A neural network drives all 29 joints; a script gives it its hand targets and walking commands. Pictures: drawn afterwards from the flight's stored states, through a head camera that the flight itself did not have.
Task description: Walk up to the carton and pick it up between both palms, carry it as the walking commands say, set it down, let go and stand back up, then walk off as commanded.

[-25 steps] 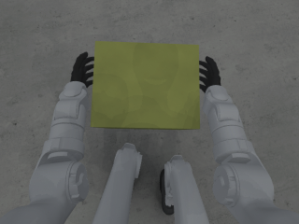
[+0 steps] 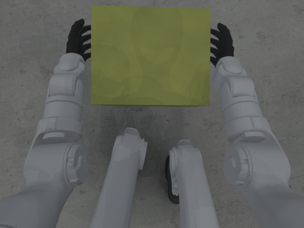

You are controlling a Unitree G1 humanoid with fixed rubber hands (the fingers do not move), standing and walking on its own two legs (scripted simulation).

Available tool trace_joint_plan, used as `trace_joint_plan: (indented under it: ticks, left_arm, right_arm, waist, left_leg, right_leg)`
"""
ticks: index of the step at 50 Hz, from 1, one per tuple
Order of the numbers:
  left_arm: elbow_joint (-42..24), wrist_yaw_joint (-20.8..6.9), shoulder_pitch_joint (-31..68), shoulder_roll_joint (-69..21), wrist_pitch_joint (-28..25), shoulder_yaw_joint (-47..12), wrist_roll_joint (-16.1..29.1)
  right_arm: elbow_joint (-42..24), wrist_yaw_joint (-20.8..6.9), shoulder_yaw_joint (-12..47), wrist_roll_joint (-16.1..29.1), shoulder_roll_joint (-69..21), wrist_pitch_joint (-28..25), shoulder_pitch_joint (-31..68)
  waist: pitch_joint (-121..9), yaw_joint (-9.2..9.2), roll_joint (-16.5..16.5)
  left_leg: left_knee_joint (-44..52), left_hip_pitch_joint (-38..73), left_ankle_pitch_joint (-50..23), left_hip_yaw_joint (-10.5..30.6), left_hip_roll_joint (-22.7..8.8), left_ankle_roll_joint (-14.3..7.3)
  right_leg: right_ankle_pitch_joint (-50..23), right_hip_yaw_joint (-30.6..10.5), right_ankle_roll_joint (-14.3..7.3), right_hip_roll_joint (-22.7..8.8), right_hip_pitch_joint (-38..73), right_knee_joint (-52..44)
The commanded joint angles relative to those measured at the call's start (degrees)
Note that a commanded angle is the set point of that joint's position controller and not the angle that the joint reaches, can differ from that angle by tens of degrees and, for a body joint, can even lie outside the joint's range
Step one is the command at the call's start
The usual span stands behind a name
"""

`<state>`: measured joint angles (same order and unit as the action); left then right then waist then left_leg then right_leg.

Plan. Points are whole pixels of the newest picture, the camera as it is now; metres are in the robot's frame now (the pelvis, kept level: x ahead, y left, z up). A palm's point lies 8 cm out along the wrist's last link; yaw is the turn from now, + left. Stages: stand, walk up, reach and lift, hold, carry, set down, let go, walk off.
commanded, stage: set down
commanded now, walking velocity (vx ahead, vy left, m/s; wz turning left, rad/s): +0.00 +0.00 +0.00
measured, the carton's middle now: (150, 68) +0.49 +0.08 -0.17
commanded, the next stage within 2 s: none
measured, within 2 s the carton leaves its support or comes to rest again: rests again in 1.58 s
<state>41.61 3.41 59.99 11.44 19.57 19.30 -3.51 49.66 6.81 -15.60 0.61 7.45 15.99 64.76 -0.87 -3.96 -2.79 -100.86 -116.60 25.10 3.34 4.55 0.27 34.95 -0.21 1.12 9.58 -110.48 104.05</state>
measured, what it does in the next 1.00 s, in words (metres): lowers itself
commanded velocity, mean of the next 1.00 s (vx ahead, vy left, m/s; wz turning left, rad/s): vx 0.00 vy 0.00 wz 0.00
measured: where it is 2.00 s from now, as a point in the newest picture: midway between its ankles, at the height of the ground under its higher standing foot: (150, 177)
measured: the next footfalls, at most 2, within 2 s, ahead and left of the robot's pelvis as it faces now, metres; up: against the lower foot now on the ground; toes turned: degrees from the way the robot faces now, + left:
none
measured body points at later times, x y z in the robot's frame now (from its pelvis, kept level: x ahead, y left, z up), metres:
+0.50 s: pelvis -0.03 +0.00 -0.05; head +0.33 +0.06 +0.19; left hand +0.50 +0.27 -0.21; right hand +0.55 -0.08 -0.21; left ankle +0.13 +0.11 -0.46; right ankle +0.08 -0.11 -0.46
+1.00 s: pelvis -0.01 +0.00 -0.10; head +0.36 +0.04 +0.13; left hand +0.53 +0.26 -0.28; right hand +0.57 -0.08 -0.28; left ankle +0.13 +0.11 -0.46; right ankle +0.08 -0.11 -0.46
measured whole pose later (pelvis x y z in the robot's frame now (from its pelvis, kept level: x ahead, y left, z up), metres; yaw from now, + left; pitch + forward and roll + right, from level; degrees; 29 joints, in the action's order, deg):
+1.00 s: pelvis -0.01 +0.00 -0.10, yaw -1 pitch +31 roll -1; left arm 49.3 4.3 82.8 22.3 18.5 14.4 4.1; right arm 55.3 10.6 -4.9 9.6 16.8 16.0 87.4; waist 30.1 -6.0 -2.6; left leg -121.8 -124.0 28.7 0.0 2.0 -0.9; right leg 38.9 0.2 2.5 11.6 -118.4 126.0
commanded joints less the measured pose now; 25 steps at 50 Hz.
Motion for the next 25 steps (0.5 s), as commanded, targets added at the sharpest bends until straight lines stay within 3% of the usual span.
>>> trace_joint_plan:
  ticks: [1,7,14,15,16,19,25]
  left_arm:
    - [-10.2,-12.5,45.5,-53.8,-3.1,-26.4,9.0]
    - [-12.2,-13.0,50.9,-50.2,-3.0,-26.5,10.6]
    - [-17.7,-13.1,59.4,-42.4,-1.4,-28.1,13.9]
    - [-23.3,-12.7,61.2,-43.0,-1.1,-30.7,15.4]
    - [-24.0,-12.2,62.2,-42.4,-0.8,-31.4,15.9]
    - [-24.2,-10.8,66.0,-41.0,0.0,-32.2,16.6]
    - [-13.4,-11.1,67.4,-42.6,-0.6,-28.2,14.7]
  right_arm:
    - [-12.1,-13.3,22.6,7.2,-53.1,-2.6,43.5]
    - [-15.2,-12.4,24.3,8.6,-51.9,-2.0,49.1]
    - [-23.4,-11.6,29.1,11.5,-48.9,1.1,54.9]
    - [-29.3,-10.7,32.5,13.8,-48.6,0.9,57.6]
    - [-30.7,-10.3,32.6,14.4,-46.5,1.0,58.8]
    - [-30.6,-10.0,31.7,15.2,-43.6,1.7,63.5]
    - [-19.8,-10.9,25.7,13.0,-42.6,1.1,64.3]
  waist:
    - [-75.2,-2.58,4.6]
    - [-83.7,-3.17,3.5]
    - [-110.5,-3.76,0.5]
    - [-113.7,-3.74,1.9]
    - [-113.4,-3.5,3.1]
    - [-108.8,-4.13,5.4]
    - [-91.3,-2.61,4.8]
  left_leg:
    - [5.3,55.2,-21.5,-3.3,2.0,1.3]
    - [2.4,53.6,-21.5,-4.8,1.7,1.1]
    - [-0.9,61.3,-23.1,-6.7,0.8,0.6]
    - [-3.3,65.1,-32.4,-6.6,1.1,0.5]
    - [-4.0,68.3,-34.9,-5.6,1.2,0.2]
    - [-3.9,68.9,-29.1,-4.4,0.7,0.2]
    - [-4.5,57.5,-17.2,-4.4,0.0,-0.5]
  right_leg:
    - [-13.9,2.2,-1.2,2.4,14.5,-9.7]
    - [-14.9,2.3,-0.9,2.0,19.2,-7.0]
    - [-19.1,1.8,-0.9,0.4,38.0,-4.0]
    - [-26.7,2.7,-0.6,1.0,39.0,-2.1]
    - [-26.3,2.8,-0.8,1.1,34.9,-1.6]
    - [-20.0,2.4,-1.3,0.7,28.6,-0.3]
    - [-11.9,2.8,-1.8,0.0,19.6,0.9]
